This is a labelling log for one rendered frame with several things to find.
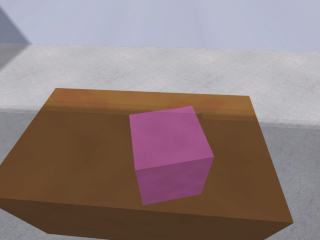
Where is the carton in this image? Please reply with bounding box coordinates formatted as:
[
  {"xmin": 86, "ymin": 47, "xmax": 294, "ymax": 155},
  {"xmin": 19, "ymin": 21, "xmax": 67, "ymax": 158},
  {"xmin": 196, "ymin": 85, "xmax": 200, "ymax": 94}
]
[{"xmin": 129, "ymin": 106, "xmax": 214, "ymax": 205}]

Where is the pedestal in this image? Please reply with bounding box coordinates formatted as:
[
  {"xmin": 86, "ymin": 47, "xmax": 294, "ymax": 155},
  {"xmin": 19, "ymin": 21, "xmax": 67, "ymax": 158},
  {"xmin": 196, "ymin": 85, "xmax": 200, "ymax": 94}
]
[{"xmin": 0, "ymin": 88, "xmax": 294, "ymax": 240}]

